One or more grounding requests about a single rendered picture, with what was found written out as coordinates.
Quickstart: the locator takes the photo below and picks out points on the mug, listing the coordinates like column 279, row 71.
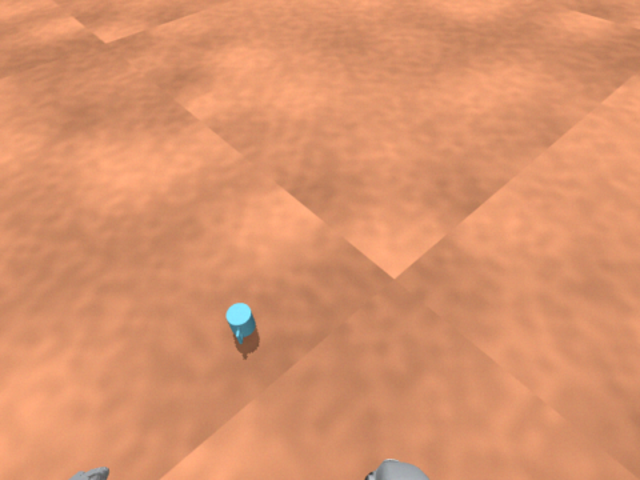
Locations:
column 241, row 320

